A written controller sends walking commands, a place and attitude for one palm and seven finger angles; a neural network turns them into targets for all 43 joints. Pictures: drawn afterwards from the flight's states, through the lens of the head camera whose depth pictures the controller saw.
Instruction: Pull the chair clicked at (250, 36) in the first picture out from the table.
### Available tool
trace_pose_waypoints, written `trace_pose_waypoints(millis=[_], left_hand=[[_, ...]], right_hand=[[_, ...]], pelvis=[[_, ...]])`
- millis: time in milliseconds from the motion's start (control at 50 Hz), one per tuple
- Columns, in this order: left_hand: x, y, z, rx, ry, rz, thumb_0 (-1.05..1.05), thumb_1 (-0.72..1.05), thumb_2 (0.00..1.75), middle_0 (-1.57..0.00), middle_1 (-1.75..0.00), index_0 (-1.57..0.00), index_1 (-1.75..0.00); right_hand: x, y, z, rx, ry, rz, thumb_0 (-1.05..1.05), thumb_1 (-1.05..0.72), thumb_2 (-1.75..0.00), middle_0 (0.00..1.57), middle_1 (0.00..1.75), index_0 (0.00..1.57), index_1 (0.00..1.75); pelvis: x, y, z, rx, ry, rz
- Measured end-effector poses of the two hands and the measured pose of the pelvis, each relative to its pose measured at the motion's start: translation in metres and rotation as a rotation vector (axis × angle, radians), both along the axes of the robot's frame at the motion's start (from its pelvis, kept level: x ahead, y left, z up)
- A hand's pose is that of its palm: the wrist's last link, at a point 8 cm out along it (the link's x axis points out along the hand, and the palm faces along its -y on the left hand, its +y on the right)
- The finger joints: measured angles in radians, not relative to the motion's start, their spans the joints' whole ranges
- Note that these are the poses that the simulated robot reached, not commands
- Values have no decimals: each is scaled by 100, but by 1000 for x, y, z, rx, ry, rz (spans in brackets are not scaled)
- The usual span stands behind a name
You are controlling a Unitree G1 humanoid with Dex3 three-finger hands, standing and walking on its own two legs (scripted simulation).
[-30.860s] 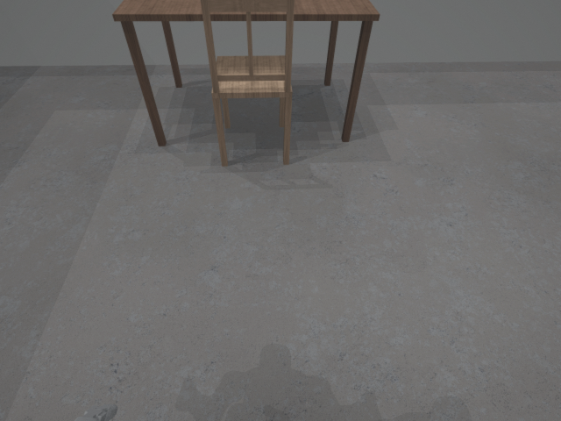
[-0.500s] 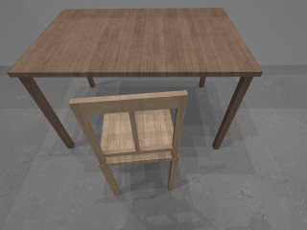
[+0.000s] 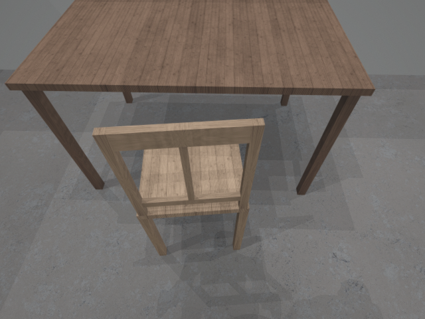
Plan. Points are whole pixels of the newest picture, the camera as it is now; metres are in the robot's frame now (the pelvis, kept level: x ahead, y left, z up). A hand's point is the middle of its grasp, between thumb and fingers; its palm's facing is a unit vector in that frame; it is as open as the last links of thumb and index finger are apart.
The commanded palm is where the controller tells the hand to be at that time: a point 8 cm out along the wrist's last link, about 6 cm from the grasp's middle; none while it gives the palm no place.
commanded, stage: come to a stop and stand still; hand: left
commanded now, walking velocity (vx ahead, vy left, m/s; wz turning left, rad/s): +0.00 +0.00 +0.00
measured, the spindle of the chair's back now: (187, 174) +0.47 +0.10 -0.11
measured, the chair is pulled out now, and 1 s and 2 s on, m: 0.13 0.13 0.13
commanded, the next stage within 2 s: look again from close up in 0.66 s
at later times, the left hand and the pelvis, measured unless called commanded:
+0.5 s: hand out of the picture -0.06 +0.23 -0.17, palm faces +0.03 -0.98 -0.22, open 7.4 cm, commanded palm none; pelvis -0.06 +0.05 +0.00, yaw +1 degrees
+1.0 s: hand out of the picture -0.05 +0.19 -0.18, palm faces +0.03 -0.99 -0.15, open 7.4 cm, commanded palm none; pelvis -0.03 +0.03 +0.00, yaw +1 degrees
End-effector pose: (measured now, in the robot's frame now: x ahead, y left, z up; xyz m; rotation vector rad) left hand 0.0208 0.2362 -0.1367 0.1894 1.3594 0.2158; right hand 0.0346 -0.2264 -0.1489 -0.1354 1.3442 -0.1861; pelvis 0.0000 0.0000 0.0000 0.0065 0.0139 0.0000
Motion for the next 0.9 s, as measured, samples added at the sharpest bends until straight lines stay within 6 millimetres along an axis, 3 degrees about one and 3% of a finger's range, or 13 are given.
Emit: trace_pose_waypoints(millis=[180,280,360,440,540,640,760,900], left_hand=[[5,17,-7,-13,-168,-71,0,91,90,-20,-30,-20,-30],[-6,28,-8,-38,-190,-64,0,91,90,-20,-30,-20,-30],[-28,36,-5,-41,-160,-65,0,91,90,-20,-30,-20,-30],[-63,42,-4,-38,-81,-42,0,91,90,-20,-30,-20,-30],[-106,44,-5,-43,36,-8,0,91,90,-20,-30,-20,-30],[-130,38,-6,-62,112,15,1,91,90,-20,-30,-20,-30],[-130,25,-9,-88,128,24,1,91,90,-20,-30,-20,-30],[-101,9,-11,-107,80,12,0,91,90,-20,-30,-20,-30]], right_hand=[[6,8,10,-17,-184,27,1,-91,-90,20,30,19,30],[-9,28,13,-10,-205,63,0,-91,-90,20,30,19,30],[-28,38,11,3,-170,73,0,-92,-90,20,30,20,30],[-48,40,9,7,-106,82,0,-92,-90,20,30,20,30],[-69,40,8,5,-32,77,0,-91,-90,20,30,20,30],[-82,39,8,1,22,66,1,-91,-90,20,30,20,30],[-81,41,7,8,42,62,1,-91,-90,20,30,20,30],[-64,43,6,21,27,62,1,-91,-90,20,30,20,30]], pelvis=[[-29,19,-10,-33,-50,8],[-41,33,-10,-28,-73,6],[-52,41,-7,-21,-61,9],[-61,45,-4,-19,-44,15],[-63,47,-2,-20,-29,19],[-61,47,-1,-18,-21,23],[-53,44,-1,-10,-21,27],[-41,39,0,-6,-17,27]])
